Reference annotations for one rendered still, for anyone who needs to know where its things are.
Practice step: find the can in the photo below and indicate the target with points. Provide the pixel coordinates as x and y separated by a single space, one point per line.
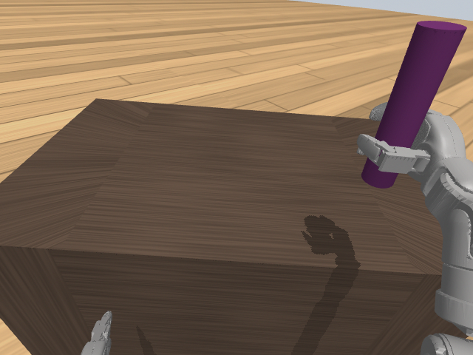
428 56

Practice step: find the left robot hand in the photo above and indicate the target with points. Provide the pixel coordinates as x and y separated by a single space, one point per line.
100 343

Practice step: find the right robot hand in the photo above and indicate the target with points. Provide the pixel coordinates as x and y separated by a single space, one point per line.
438 138

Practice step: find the right robot arm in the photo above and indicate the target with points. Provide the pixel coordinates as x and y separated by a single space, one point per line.
448 192

